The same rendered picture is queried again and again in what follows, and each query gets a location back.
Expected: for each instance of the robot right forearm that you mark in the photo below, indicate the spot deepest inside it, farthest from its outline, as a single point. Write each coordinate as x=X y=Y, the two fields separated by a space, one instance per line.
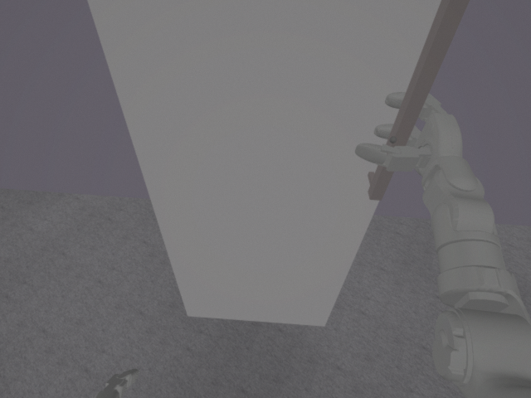
x=473 y=273

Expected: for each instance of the fridge door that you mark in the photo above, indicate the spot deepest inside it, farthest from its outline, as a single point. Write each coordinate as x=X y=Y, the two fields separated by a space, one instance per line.
x=245 y=116

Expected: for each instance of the handle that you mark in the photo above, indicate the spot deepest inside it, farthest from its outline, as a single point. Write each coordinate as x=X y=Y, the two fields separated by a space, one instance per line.
x=440 y=36

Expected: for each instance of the left robot hand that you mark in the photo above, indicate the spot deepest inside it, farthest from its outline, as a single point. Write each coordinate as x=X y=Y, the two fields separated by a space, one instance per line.
x=118 y=384

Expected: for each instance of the right robot hand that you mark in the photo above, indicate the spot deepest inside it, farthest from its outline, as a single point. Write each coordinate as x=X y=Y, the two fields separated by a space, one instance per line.
x=440 y=137

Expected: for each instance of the robot right upper arm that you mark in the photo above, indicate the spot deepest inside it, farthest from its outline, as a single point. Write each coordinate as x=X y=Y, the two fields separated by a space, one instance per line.
x=486 y=354

